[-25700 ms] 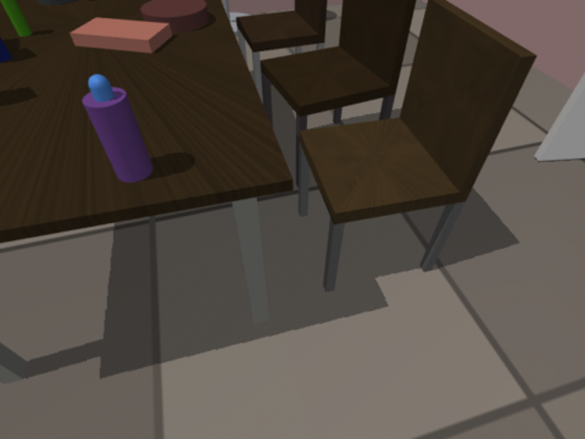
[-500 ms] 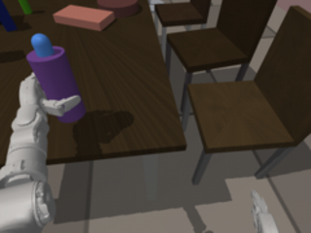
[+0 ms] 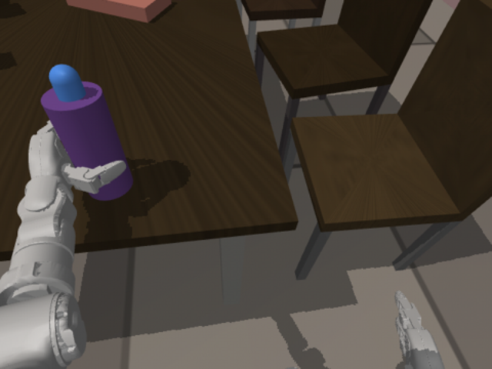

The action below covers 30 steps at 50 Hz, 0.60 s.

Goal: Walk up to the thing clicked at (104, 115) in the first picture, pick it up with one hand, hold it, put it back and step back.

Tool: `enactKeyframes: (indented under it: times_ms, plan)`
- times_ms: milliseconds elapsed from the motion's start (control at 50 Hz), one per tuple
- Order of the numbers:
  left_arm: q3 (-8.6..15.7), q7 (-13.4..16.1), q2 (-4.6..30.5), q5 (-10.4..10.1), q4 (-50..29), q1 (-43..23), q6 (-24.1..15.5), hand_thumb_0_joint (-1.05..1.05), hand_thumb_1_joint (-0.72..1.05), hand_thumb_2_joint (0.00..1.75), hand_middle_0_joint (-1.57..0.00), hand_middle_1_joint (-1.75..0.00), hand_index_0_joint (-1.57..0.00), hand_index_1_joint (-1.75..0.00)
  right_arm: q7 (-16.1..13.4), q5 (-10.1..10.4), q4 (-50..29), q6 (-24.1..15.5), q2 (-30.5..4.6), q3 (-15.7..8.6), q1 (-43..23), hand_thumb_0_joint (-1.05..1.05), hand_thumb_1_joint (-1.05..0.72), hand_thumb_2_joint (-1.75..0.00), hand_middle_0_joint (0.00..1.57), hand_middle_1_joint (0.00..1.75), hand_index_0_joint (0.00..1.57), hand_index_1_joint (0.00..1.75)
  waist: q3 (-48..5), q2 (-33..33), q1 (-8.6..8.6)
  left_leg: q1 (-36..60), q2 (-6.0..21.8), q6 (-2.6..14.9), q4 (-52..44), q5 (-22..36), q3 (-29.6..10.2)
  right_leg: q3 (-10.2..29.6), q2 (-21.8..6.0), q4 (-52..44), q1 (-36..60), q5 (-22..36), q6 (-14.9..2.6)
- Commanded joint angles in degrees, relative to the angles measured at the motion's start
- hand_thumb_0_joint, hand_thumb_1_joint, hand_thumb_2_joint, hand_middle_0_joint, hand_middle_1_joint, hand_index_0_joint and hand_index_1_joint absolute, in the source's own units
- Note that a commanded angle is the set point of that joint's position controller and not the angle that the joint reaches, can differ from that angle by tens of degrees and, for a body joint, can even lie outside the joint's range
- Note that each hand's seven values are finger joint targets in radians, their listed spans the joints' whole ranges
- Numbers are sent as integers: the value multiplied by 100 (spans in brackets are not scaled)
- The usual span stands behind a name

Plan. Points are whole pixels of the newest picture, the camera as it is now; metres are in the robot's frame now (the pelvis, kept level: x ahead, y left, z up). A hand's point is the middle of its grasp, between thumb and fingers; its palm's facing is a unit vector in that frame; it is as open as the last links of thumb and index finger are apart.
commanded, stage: lower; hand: left
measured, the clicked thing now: (89, 135) +0.47 +0.21 +0.14
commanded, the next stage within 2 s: loosen in 0.18 s
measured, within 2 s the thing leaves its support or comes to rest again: rests again in 1.14 s
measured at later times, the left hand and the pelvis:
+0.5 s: hand (93, 159) +0.47 +0.22 +0.09, palm faces +0.21 -0.98 +0.00, open 11.0 cm; pelvis +0.00 +0.01 -0.01, yaw +0 degrees
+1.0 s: hand (88, 154) +0.47 +0.23 +0.10, palm faces +0.22 -0.98 +0.01, open 16.7 cm; pelvis -0.01 +0.00 -0.01, yaw +0 degrees
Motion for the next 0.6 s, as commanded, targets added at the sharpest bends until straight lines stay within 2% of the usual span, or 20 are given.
enactKeyframes:
  times_ms: [0,20,40,80,100,120,160,180,200,220,260,280,300,340,360,380,480,500,540,580]
  plan:
    - [293,-28,1601,-136,-1551,-2947,-564,0,2,126,-131,-144,-132,-145,4,-14,-1168,-236,-865,-453,-23,0,51,-6,5,5,5,5,-2664,655,-17,699,-90,78,-439,2306,235,-158,74,-98,1640,1698,-259]
    - [145,-33,1412,-119,-1762,-3037,-589,0,0,125,-130,-143,-132,-144,34,-18,-1184,-217,-659,-270,-54,0,52,-6,5,5,5,5,-2684,724,49,695,-82,69,-445,2294,222,-173,80,-82,1632,1639,-265]
    - [179,-17,1486,-131,-2079,-3244,-624,0,-2,124,-129,-142,-130,-143,28,-21,-1272,-200,-759,-387,-24,0,51,-6,5,5,5,5,-2947,880,45,962,-62,44,-420,2425,212,-185,96,-49,1556,1658,-277]
    - [149,-11,1277,-163,-1476,-2776,-593,0,0,125,-128,-142,-129,-143,60,-46,-1117,-190,-816,-417,115,0,52,-6,5,5,5,5,-2472,774,-4,867,4,-17,-365,2678,112,-245,132,5,1155,1576,-306]
    - [189,-1,1453,-166,-2295,-3271,-690,0,1,125,-128,-142,-129,-143,86,-40,-1448,-210,-818,-369,-58,0,51,-6,5,5,5,5,-3058,986,93,1183,21,-35,-328,2902,94,-244,130,55,1238,1691,-316]
    - [225,25,1555,-142,-2106,-3250,-673,0,0,124,-128,-141,-129,-142,78,-45,-1345,-185,-878,-448,104,0,51,-6,5,5,5,5,-3055,1027,37,1220,20,-38,-271,2973,96,-251,129,91,1240,1712,-319]
    - [129,61,1340,-98,-2089,-3167,-667,0,-1,124,-127,-142,-128,-142,85,-38,-1647,-152,-767,-389,-82,0,51,-6,5,5,5,5,-2974,787,37,982,-4,-13,-315,2651,116,-237,137,95,1362,1612,-307]
    - [126,82,1253,-78,-1746,-2962,-627,0,-4,124,-126,-141,-127,-142,67,-66,-1439,-118,-914,-530,275,0,51,-6,5,5,5,5,-2733,656,-77,873,9,-9,-302,2585,119,-231,142,107,1234,1607,-314]
    - [12,100,933,-65,-1088,-2525,-570,0,-3,124,-125,-139,-126,-141,86,-64,-1443,-124,-740,-336,230,0,52,-6,5,5,5,5,-2188,378,-99,573,8,7,-339,2334,105,-253,155,80,1059,1384,-299]
    - [98,132,1120,-96,-1778,-2936,-662,0,-2,125,-125,-140,-126,-141,103,-53,-1489,-122,-708,-353,196,0,52,-6,5,5,5,5,-2429,604,9,600,-20,9,-355,2218,133,-226,139,70,1139,1342,-300]
    - [192,153,1266,-96,-1665,-2993,-682,0,1,125,-126,-140,-128,-141,98,-75,-1495,-86,-752,-360,265,0,53,-6,5,5,5,5,-2479,678,25,560,-49,25,-303,2057,165,-212,119,83,1063,1205,-294]
    - [132,149,1130,-77,-1358,-2803,-649,0,1,118,-133,-139,-135,-140,102,-78,-1632,-79,-747,-391,290,0,52,-5,5,5,5,5,-2428,447,-86,444,-65,61,-283,1881,192,-197,115,69,1109,1161,-264]
    - [183,163,1240,-95,-1694,-3010,-686,0,-7,110,-125,-131,-128,-132,95,-86,-1571,-79,-842,-505,451,0,52,-5,5,5,5,5,-2459,568,-60,456,-85,60,-315,1803,213,-185,109,63,1196,1157,-264]
    - [86,151,1123,-74,-1501,-2896,-671,0,-20,94,-115,-117,-119,-116,102,-87,-1515,-72,-738,-399,485,0,51,-5,5,5,5,5,-2426,616,-80,515,-82,47,-268,1951,208,-181,102,104,1100,1232,-273]
    - [143,167,1316,-61,-2072,-3281,-728,0,-26,86,-109,-109,-113,-108,109,-92,-1723,-66,-779,-394,428,0,51,-5,5,5,5,5,-2821,904,-7,764,-84,24,-218,2175,215,-169,96,128,1150,1377,-284]
    - [67,160,1133,-19,-1409,-2980,-649,0,-29,78,-107,-105,-110,-103,97,-104,-1699,-63,-821,-446,421,0,50,-5,5,5,5,5,-2528,597,-125,698,-55,27,-193,2224,177,-201,117,142,981,1352,-276]
    - [39,152,1040,-53,-1503,-3100,-639,0,-60,50,-76,-73,-78,-73,96,-95,-1747,-11,-709,-346,327,0,51,-5,5,5,5,5,-2520,553,-69,494,-74,54,-248,1848,200,-183,104,111,1100,1156,-279]
    - [85,167,1216,-44,-1809,-3305,-680,0,-61,44,-72,-68,-73,-67,94,-98,-1746,1,-700,-331,285,0,51,-5,5,5,5,5,-2603,674,31,412,-99,58,-289,1761,206,-182,102,100,1212,1099,-279]
    - [164,180,1284,26,-1188,-2901,-600,0,-61,36,-65,-59,-66,-59,96,-115,-1637,14,-786,-374,394,0,51,-5,5,5,5,5,-2301,561,-13,261,-79,37,-300,1708,192,-191,106,103,1044,1001,-288]
    - [220,195,1388,51,-1303,-3061,-624,0,-61,31,-59,-52,-60,-52,102,-118,-1786,39,-794,-389,345,0,51,-5,5,5,5,5,-2427,580,-14,276,-97,53,-275,1689,212,-180,99,102,1112,1026,-278]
